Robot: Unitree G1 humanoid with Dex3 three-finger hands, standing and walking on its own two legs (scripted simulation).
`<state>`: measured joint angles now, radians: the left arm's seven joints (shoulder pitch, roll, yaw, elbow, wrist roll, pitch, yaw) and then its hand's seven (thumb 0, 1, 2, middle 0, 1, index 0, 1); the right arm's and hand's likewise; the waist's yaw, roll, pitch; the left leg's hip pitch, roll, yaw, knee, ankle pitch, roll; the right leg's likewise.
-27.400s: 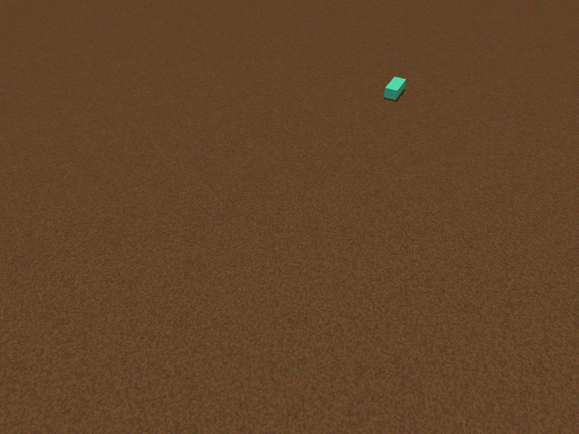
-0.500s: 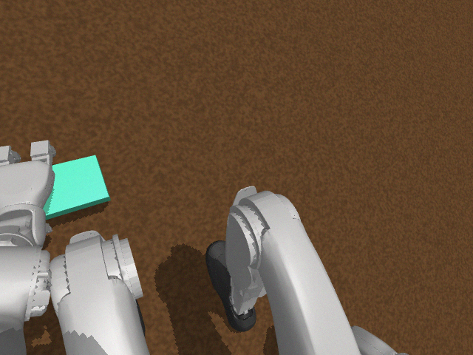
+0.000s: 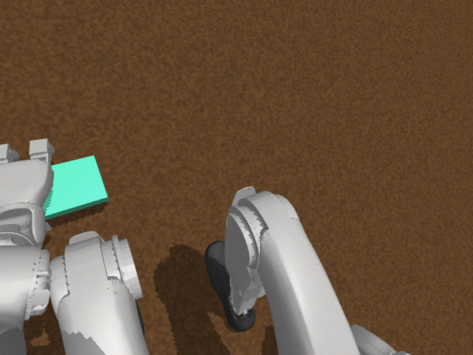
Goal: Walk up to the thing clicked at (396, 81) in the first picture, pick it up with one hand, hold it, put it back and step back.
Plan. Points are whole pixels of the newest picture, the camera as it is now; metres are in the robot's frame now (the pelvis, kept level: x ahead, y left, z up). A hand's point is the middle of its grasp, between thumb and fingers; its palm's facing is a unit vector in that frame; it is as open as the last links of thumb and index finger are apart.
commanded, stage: go down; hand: left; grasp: from above
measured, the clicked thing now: (51, 193) +0.41 +0.23 -0.28
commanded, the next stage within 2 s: none
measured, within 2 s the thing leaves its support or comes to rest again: neither
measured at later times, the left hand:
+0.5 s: hand (12, 191) +0.40 +0.26 -0.18, palm faces -0.33 -0.09 -0.94, open 13.7 cm
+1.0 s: hand out of the picture +0.37 +0.29 +0.01, palm faces -0.42 -0.05 -0.90, open 13.7 cm
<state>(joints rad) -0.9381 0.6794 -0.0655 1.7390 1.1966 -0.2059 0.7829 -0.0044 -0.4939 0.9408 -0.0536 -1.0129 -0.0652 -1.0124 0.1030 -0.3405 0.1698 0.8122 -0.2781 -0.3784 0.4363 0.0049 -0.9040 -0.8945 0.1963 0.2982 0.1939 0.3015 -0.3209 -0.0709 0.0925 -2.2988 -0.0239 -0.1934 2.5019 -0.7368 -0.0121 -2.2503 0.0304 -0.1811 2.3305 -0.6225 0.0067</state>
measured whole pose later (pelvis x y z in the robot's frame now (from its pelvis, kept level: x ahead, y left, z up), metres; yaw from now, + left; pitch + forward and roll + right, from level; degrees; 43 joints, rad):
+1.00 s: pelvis -0.01 -0.01 +0.12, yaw +8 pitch +32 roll -3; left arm -0.65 0.52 -0.11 0.97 1.10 -0.09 0.21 0.00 -0.46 0.96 -0.06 -1.12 -0.09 -1.11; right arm 0.18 -0.31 -0.04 0.68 -0.03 0.00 0.06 0.01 -0.91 -0.90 0.20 0.30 0.20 0.30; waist -0.11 0.04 -0.18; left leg -1.98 -0.03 -0.06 2.06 -0.65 -0.01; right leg -1.97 0.01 -0.06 2.00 -0.59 -0.01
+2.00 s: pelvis +0.02 +0.01 +0.25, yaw +9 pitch +30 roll -3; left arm -0.55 0.48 -0.10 0.99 1.12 -0.09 0.26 0.00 -0.52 0.98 -0.07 -1.02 -0.07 -1.03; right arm 0.21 -0.25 -0.05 0.72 0.00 0.01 -0.01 0.01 -0.91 -0.90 0.20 0.30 0.20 0.30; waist -0.10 0.04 -0.21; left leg -1.53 -0.02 -0.03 1.64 -0.63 0.02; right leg -1.53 0.02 -0.01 1.58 -0.57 0.02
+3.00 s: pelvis +0.03 +0.01 +0.29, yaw +9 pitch +27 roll -2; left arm -0.51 0.44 -0.11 1.00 1.12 -0.05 0.29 0.00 -0.47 0.93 -0.13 -0.96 -0.13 -0.97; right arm 0.23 -0.24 -0.05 0.72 0.00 0.02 -0.03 0.01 -0.92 -0.90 0.20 0.30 0.20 0.30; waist -0.11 0.03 -0.20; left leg -1.38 -0.01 -0.03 1.50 -0.60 0.02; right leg -1.38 0.03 -0.01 1.45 -0.55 0.01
